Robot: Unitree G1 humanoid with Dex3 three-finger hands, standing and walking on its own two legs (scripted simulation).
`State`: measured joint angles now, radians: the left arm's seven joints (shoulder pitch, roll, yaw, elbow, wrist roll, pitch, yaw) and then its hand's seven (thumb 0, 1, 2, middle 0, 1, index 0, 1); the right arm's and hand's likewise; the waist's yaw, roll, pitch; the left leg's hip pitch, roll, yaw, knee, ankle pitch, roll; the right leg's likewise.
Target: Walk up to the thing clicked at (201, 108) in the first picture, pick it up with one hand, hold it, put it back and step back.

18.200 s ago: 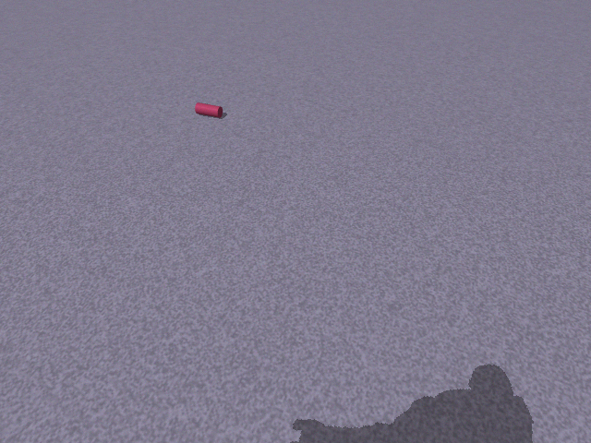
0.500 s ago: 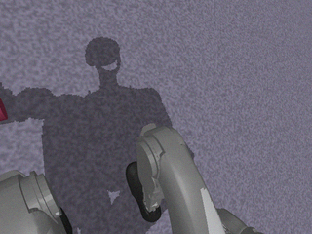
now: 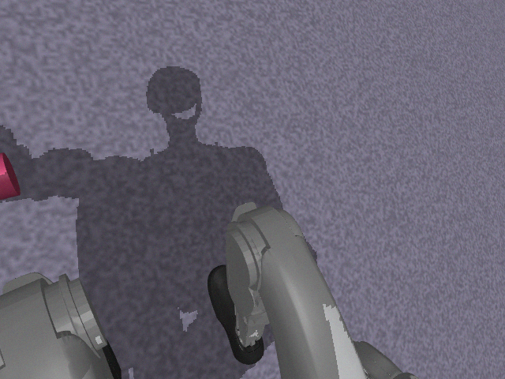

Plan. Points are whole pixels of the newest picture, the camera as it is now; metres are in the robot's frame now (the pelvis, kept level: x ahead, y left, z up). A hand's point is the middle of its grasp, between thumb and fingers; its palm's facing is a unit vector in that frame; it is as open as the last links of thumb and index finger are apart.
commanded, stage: settle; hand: left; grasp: from above
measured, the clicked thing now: out of the picture +0.45 +0.31 -0.26
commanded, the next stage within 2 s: lift in 0.62 s
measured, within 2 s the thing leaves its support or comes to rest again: leaves its support in 0.02 s
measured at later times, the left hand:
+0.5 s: hand out of the picture +0.43 +0.31 -0.14, palm faces -0.48 -0.08 -0.87, open 9.7 cm
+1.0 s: hand out of the picture +0.42 +0.32 -0.07, palm faces -0.47 -0.09 -0.88, open 9.8 cm
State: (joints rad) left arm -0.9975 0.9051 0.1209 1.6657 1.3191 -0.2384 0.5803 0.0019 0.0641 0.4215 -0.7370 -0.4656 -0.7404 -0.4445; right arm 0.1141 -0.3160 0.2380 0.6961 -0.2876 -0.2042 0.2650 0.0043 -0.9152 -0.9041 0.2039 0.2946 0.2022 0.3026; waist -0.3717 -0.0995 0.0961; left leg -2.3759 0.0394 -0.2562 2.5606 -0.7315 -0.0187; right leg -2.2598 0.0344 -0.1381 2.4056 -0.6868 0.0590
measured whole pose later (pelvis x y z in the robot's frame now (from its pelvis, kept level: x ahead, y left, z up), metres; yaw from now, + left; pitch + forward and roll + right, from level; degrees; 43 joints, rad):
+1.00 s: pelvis -0.01 +0.00 +0.06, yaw +7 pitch +35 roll -8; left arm -0.89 0.68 0.00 1.21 1.18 -0.18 0.18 0.00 0.03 0.45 -0.77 -0.45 -0.77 -0.43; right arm 0.21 -0.27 0.04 0.71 -0.08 0.01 0.13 0.01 -0.92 -0.91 0.21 0.29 0.20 0.30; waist -0.22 0.03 -0.11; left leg -2.26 0.03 -0.12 2.29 -0.65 0.00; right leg -2.17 -0.01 -0.05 2.22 -0.66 0.04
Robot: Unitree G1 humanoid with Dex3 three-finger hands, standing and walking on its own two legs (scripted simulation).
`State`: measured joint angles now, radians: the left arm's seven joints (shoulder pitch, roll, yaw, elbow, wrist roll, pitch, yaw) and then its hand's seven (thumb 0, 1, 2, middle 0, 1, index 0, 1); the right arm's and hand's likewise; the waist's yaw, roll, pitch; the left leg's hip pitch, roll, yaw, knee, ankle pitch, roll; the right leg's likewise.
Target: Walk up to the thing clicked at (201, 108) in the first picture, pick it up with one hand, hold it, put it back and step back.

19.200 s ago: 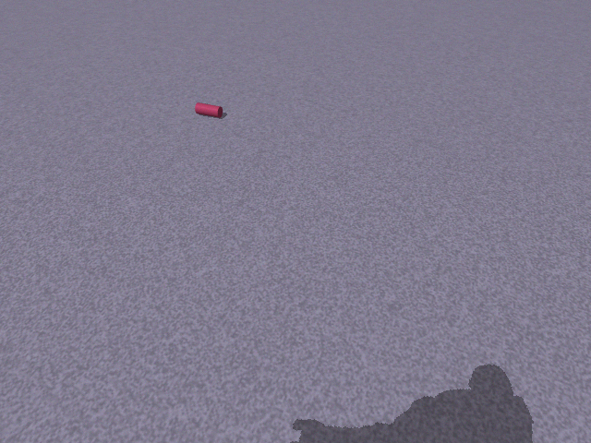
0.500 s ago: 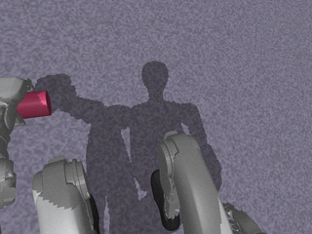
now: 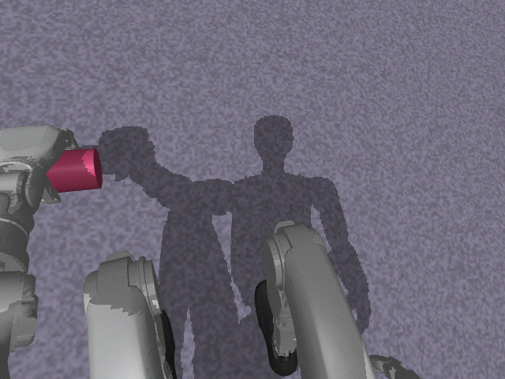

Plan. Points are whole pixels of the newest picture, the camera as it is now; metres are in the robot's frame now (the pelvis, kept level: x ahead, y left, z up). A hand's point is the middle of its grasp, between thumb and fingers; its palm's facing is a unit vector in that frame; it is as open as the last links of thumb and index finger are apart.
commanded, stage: lift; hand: left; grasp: from above
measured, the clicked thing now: (45, 172) +0.48 +0.28 -0.16
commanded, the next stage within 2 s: hold in 1.46 s
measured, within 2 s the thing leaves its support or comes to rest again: neither
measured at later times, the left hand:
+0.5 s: hand out of the picture +0.40 +0.27 +0.03, palm faces -0.44 -0.07 -0.90, open 9.8 cm
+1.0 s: hand out of the picture +0.35 +0.26 +0.22, palm faces -0.46 -0.08 -0.89, open 9.7 cm
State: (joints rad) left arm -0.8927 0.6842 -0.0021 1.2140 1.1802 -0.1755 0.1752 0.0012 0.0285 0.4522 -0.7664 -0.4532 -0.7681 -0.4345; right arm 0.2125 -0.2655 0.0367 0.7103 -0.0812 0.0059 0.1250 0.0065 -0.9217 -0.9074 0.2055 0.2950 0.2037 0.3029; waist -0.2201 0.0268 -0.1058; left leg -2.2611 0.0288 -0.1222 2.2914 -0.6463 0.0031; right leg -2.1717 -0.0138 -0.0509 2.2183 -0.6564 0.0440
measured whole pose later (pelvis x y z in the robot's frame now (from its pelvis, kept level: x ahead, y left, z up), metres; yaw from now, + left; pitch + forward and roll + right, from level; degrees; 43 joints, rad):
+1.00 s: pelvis +0.03 +0.00 +0.30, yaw +5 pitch +17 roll -3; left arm -0.35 0.46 -0.17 0.78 1.02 -0.07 0.09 0.00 0.05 0.39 -0.80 -0.37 -0.80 -0.36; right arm 0.22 -0.23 -0.02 0.73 0.04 -0.01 -0.05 0.01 -0.91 -0.90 0.21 0.30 0.20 0.30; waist -0.07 0.04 -0.15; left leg -1.08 0.06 -0.02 1.26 -0.49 0.00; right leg -1.03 -0.01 -0.02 1.20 -0.48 0.03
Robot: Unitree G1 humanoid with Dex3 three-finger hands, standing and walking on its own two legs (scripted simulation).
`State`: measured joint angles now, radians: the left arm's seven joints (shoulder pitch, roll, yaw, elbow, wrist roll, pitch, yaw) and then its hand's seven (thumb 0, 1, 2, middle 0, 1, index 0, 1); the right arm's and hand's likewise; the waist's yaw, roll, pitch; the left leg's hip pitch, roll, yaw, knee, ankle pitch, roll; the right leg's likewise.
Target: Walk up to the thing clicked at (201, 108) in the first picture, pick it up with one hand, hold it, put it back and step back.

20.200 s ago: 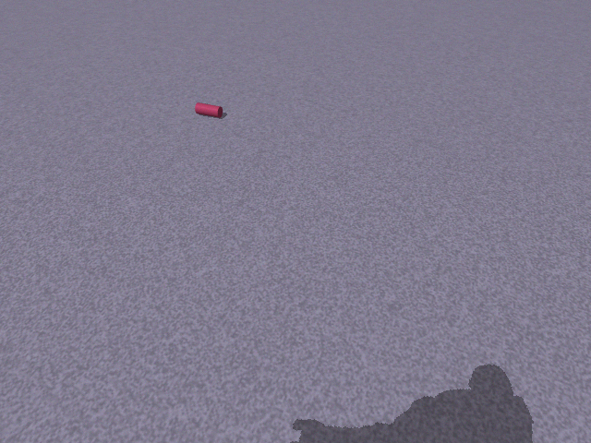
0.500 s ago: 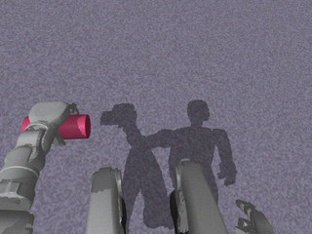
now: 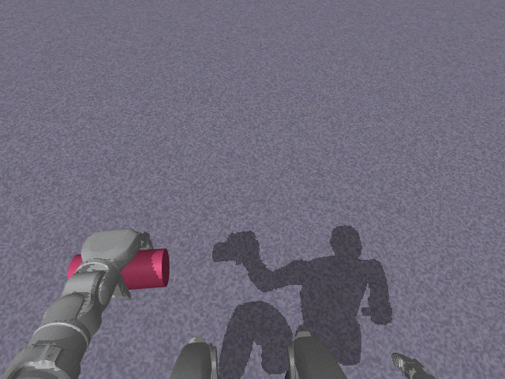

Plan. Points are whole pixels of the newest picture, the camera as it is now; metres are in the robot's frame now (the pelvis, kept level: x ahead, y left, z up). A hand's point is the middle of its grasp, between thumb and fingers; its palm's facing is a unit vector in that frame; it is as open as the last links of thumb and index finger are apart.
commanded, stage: lift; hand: left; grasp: from above
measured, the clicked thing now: (122, 270) +0.35 +0.24 -0.10
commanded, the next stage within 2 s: hold in 0.46 s
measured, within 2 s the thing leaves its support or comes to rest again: neither
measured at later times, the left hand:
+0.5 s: hand (116, 241) +0.36 +0.22 +0.00, palm faces -0.47 -0.05 -0.88, open 9.7 cm
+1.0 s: hand (106, 225) +0.36 +0.21 +0.05, palm faces -0.46 -0.03 -0.89, open 9.8 cm
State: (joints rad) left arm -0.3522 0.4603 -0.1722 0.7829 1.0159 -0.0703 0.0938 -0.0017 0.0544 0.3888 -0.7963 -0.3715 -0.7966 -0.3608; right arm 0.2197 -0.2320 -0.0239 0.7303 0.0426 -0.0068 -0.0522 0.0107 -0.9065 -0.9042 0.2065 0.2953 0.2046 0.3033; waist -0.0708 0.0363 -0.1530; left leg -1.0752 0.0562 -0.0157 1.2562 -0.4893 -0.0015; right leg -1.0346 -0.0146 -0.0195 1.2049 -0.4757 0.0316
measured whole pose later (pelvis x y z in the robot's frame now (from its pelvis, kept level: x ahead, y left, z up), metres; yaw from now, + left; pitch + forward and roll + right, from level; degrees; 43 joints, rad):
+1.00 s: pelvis +0.06 -0.01 +0.09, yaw -1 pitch +6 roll +0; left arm -0.26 0.43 -0.20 0.69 1.01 -0.08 0.00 0.00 0.04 0.46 -0.77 -0.39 -0.77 -0.39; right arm 0.22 -0.24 -0.05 0.70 0.06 0.07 -0.05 0.01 -0.90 -0.90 0.20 0.29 0.20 0.30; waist -0.02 0.03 -0.06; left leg -0.43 0.04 0.05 0.66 -0.33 -0.01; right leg -0.43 -0.02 0.02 0.65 -0.32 0.03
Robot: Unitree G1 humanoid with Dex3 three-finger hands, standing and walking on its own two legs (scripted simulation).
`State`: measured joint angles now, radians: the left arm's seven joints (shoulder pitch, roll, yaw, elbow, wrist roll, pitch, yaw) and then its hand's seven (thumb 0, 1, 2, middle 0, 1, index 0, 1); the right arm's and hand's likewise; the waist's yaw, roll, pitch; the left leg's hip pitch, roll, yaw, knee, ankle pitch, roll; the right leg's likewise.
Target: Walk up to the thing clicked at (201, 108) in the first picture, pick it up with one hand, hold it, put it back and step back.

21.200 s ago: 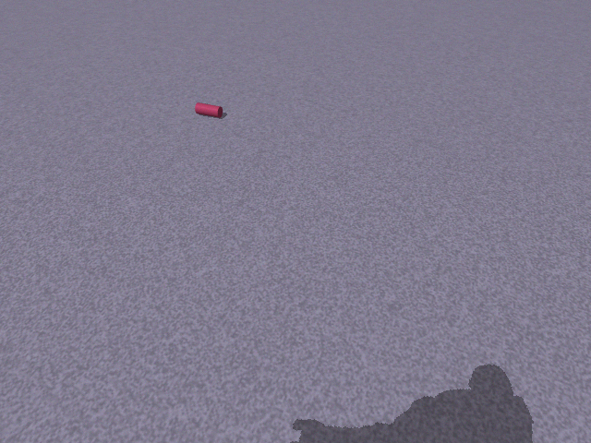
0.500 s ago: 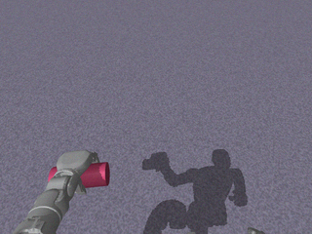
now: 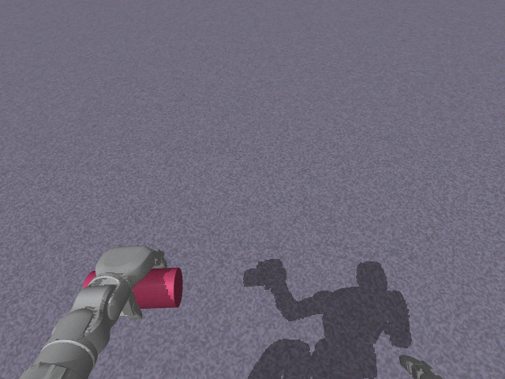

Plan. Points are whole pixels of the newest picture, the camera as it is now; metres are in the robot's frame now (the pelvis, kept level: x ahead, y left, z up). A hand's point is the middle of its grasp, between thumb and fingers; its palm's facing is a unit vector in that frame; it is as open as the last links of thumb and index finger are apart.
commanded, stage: hold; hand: left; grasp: from above
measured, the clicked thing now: (135, 288) +0.31 +0.23 -0.07
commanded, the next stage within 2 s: crouch in 1.46 s
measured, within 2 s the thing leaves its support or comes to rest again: neither
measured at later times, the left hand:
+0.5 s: hand (134, 297) +0.28 +0.21 -0.03, palm faces -0.46 -0.04 -0.89, open 9.8 cm
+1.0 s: hand (132, 297) +0.27 +0.21 -0.02, palm faces -0.45 -0.04 -0.89, open 9.8 cm
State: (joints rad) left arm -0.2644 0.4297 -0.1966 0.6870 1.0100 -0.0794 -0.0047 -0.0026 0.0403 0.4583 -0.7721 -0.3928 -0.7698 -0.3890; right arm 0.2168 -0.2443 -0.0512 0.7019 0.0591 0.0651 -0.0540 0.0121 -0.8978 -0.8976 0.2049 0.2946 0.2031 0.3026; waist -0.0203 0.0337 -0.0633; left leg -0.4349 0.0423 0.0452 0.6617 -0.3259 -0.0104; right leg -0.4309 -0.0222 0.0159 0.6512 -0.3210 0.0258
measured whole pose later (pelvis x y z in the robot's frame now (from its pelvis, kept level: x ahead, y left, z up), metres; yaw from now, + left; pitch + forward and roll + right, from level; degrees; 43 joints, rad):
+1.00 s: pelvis -0.01 -0.01 +0.01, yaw +0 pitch +1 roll +0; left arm -0.21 0.43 -0.21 0.57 0.98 -0.08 -0.07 0.00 0.04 0.46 -0.75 -0.46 -0.74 -0.46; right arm 0.16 -0.24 -0.02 0.69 0.07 0.09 -0.08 0.01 -0.91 -0.90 0.20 0.29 0.20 0.30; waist 0.01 0.05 -0.01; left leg -0.28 0.04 0.05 0.50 -0.23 -0.02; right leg -0.29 -0.02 0.02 0.52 -0.24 0.02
